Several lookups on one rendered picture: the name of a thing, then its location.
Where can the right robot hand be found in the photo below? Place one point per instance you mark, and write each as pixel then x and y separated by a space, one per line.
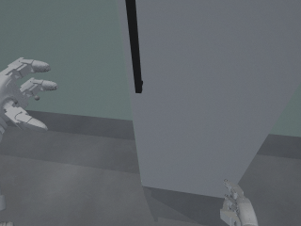
pixel 242 212

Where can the left robot hand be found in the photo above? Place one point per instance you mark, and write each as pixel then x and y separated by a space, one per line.
pixel 9 111

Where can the fridge door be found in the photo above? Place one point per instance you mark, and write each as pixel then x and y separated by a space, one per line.
pixel 217 75

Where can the handle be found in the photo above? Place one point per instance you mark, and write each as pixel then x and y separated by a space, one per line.
pixel 134 43

